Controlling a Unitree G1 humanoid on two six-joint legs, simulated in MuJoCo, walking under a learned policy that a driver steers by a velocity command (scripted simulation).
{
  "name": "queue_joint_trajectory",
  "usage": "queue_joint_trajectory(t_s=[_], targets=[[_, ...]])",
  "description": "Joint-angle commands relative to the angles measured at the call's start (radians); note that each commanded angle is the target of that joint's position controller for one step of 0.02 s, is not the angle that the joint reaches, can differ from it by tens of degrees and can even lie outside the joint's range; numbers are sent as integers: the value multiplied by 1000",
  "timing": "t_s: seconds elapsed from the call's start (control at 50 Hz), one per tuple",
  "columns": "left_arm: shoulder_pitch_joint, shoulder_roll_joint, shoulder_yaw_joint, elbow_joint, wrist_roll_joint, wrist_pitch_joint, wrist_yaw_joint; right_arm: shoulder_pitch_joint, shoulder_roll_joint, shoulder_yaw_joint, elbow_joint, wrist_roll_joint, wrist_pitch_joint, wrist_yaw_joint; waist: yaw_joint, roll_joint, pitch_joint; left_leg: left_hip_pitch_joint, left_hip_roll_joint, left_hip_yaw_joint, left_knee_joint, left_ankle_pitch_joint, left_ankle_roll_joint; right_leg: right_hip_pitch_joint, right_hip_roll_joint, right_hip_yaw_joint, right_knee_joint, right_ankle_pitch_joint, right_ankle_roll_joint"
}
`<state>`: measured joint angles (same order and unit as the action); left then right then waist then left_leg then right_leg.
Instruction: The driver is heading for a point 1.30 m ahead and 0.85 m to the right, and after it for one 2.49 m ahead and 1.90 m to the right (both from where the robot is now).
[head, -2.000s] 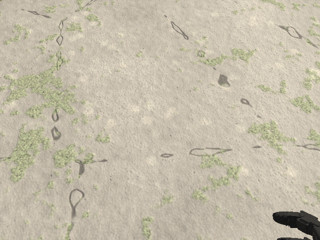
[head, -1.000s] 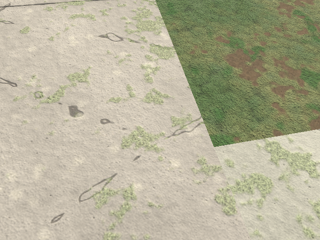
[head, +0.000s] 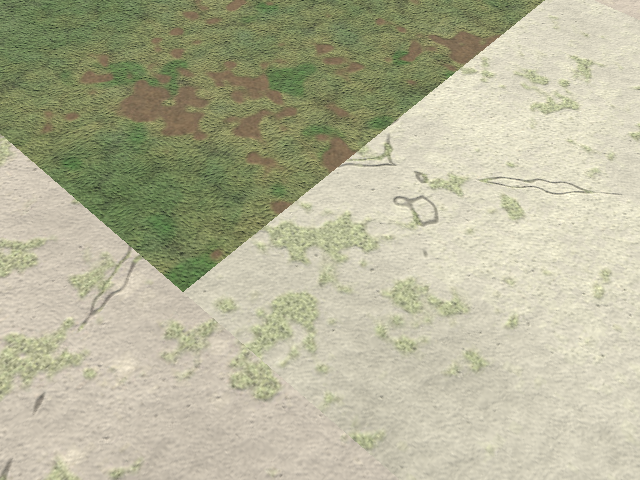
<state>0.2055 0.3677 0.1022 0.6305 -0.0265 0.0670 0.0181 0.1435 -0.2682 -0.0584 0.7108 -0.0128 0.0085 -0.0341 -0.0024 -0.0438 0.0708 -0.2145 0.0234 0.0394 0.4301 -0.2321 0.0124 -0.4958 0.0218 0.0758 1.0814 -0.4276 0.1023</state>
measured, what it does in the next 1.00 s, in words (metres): walks ahead, turning right: right foot, then left foot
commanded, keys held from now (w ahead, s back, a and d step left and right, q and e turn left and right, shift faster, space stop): e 0.22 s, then w+e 0.60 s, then w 0.18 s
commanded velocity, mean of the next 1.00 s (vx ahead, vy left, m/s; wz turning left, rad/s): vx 0.28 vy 0.00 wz -0.57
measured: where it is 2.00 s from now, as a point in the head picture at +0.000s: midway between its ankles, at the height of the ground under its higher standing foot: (527, 350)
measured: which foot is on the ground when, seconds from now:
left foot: down 0.00-0.20, up 0.22-0.64, down 0.66-1.00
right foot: up 0.00-0.18, down 0.20-0.66, up 0.68-1.00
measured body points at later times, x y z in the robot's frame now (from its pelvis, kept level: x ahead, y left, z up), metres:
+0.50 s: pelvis +0.04 -0.06 +0.01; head +0.06 -0.09 +0.46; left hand +0.21 +0.19 -0.08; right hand +0.13 -0.38 -0.09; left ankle +0.16 +0.09 -0.70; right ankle -0.01 -0.15 -0.74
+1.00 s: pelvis +0.24 -0.11 +0.00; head +0.27 -0.12 +0.45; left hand +0.54 -0.01 -0.09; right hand +0.08 -0.34 -0.12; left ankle +0.21 +0.05 -0.74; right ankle +0.28 -0.32 -0.69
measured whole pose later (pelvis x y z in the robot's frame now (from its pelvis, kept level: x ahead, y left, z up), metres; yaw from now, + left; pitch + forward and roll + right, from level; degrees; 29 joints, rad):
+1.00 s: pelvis +0.24 -0.11 +0.00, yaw -33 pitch +2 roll +1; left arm 0.15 0.30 0.05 0.61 -0.02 -0.04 -0.02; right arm 0.40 -0.28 -0.06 0.83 0.01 -0.08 0.00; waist -0.09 -0.05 0.03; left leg 0.03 -0.01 0.10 0.23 -0.29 0.01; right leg -0.68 -0.07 0.06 0.80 -0.09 0.02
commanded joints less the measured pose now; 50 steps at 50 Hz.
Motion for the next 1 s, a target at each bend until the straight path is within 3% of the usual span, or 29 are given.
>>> queue_joint_trajectory(t_s=[0.02, 0.06, 0.12, 0.16, 0.18, 0.2, 0.22, 0.24, 0.26, 0.28, 0.3, 0.34, 0.38, 0.46, 0.56, 0.6, 0.64, 0.66, 0.68, 0.7, 0.72, 0.74, 0.76, 0.78, 0.82, 0.9, 1.0], targets=[[-82, 39, -1, -116, 5, -18, -9, -2, -200, -55, -59, 2, 1, -5, -45, 212, -123, 208, 256, -150, -104, 407, 222, -69, -49, -41, -127, -2, 12], [-76, 35, -7, -121, 8, -17, -17, -21, -224, -64, -62, 9, 6, 5, -42, 222, -131, 167, 266, -111, -103, 434, 217, 23, -57, -79, -227, 7, -1], [-48, 53, 2, -120, 4, -9, -27, -22, -238, -70, -55, 27, 5, 18, -30, 231, -132, 150, 283, -84, -72, 426, 198, 110, -47, -118, -368, 47, -32], [8, 52, 10, -105, 5, -5, -33, -43, -235, -69, -51, 48, 1, 21, 14, 213, -135, 112, 275, -44, 4, 376, 148, 224, -25, -148, -559, 182, -80], [49, 72, 22, -91, 7, -4, -28, -7, -203, -61, -34, 51, -4, 23, 28, 167, -145, 47, 243, 1, 89, 286, 92, 338, -8, -131, -657, 280, -115], [91, 152, 47, -91, 5, -8, -15, 38, -153, -47, -28, 22, -8, 28, 25, -32, -162, -138, 161, 92, 309, 44, -2, 512, -127, 64, -709, 574, -175], [80, 263, 60, -126, 25, -22, -8, -11, -101, -22, -95, -27, -10, 25, 11, -292, -159, -429, 7, 89, 567, -441, -87, 567, -395, 450, -701, 842, -381], [128, 200, 48, -116, 46, -49, -19, -88, -154, -40, -106, -5, -12, 16, 96, -159, -231, -451, -4, -73, 729, -462, -81, 525, -409, 477, -743, 629, -473], [122, 165, 34, -91, 34, -70, -22, -88, -173, -47, -109, 20, -15, 20, 69, -124, -188, -485, 22, -103, 745, -368, -54, 509, -349, 417, -781, 330, -426], [91, 132, 27, -80, 12, -79, -20, -78, -185, -55, -97, 25, -20, 23, 49, -88, -139, -506, 47, -109, 699, -266, -34, 480, -292, 381, -815, 39, -367], [65, 108, 14, -82, 2, -82, -16, -86, -198, -61, -91, 20, -25, 24, 45, -92, -94, -522, 53, -110, 653, -192, -31, 454, -270, 382, -849, -94, -342], [44, 97, 1, -91, 16, -86, -4, -82, -184, -60, -87, 15, -44, 34, 26, -119, -65, -481, 31, -98, 603, -70, -38, 404, -228, 362, -893, -109, -330], [57, 98, 0, -88, 25, -96, 3, -81, -168, -55, -75, 16, -64, 40, 27, -101, -69, -459, 15, -93, 501, 5, -45, 413, -210, 333, -899, -34, -326], [92, 125, 9, -61, 14, -105, 8, -129, -133, -40, -78, 18, -87, 50, 49, -106, -50, -373, -19, -96, 268, 64, -68, 371, -179, 300, -878, 38, -319], [120, 136, 13, -38, 1, -100, -2, -160, -141, -35, -94, 35, -109, 64, 62, -98, -37, -245, -42, -109, 126, 40, -61, 298, -180, 376, -833, 4, -322], [113, 125, 10, -34, 3, -97, -6, -127, -158, -41, -90, 41, -121, 65, 41, -104, -43, -163, -45, -110, 90, 33, -43, 279, -175, 415, -803, 2, -312], [94, 83, -3, -36, 2, -92, -6, -29, -164, -51, -64, 37, -131, 59, -20, -95, -66, 12, -42, -93, 5, 71, -16, 220, -125, 406, -718, 13, -275], [89, 34, -18, -38, 6, -94, -4, 67, -187, -62, -46, 29, -134, 51, -66, -66, -111, 171, 24, -145, -9, 53, 15, 135, -80, 359, -597, -7, -234], [100, -44, -41, -57, 13, -97, -5, 189, -252, -74, -33, 6, -134, 40, -98, 124, -203, 388, 221, -390, -80, -133, 92, -36, 30, 207, -284, -113, -167], [118, -3, -35, -107, -17, -108, 3, 251, -314, -90, -2, -5, -126, 53, -70, 333, -205, 430, 382, -785, -200, -446, 209, -261, 68, 126, -37, -199, -139], [127, 76, -15, -76, -21, -108, 5, 184, -238, -70, -20, 12, -123, 55, -56, 240, -109, 357, 378, -753, -223, -533, 207, -325, -10, 131, 75, -122, -126], [89, 96, -7, -64, -11, -104, 2, 152, -184, -55, -29, 19, -117, 48, -58, 203, -37, 299, 327, -615, -217, -435, 174, -341, -36, 109, 107, -37, -119], [85, 82, -7, -52, -2, -102, 0, 123, -157, -44, -36, 13, -114, 43, -45, 163, -27, 258, 282, -504, -222, -312, 150, -316, -57, 92, 108, 32, -112], [63, 68, -7, -57, 0, -103, -6, 110, -136, -37, -29, 9, -111, 38, -40, 159, -5, 223, 259, -419, -233, -183, 144, -308, -81, 87, 92, 85, -106], [39, 29, -15, -64, -3, -102, -18, 114, -128, -32, -21, 4, -114, 30, -40, 172, -6, 177, 221, -279, -260, -22, 135, -277, -104, 52, 83, 160, -97], [-26, -27, -38, -89, 7, -110, -24, 166, -146, -33, 23, 7, -118, 34, -48, 125, -1, 173, 212, -161, -287, 192, 178, -290, -94, 40, -70, 246, -76], [-180, -64, -64, -121, 11, -135, -58, 212, -190, -35, 68, 35, -101, 32, -83, 108, 30, 160, 204, -45, -303, 283, 165, -158, -83, -73, -396, 404, -93]])
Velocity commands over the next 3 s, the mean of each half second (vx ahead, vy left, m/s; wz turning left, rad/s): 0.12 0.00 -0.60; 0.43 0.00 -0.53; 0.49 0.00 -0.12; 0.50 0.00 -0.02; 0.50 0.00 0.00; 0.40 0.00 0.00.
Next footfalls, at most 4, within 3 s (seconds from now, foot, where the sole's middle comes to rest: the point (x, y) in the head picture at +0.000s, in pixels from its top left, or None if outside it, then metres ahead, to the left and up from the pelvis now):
0.20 right None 0.03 -0.15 -0.78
0.66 left None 0.24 0.03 -0.78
1.14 right None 0.38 -0.36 -0.78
1.66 left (464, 338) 0.77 -0.34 -0.78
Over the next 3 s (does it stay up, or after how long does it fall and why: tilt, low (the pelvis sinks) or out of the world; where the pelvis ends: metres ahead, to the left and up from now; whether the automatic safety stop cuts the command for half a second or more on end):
stays up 1.15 -0.71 0.00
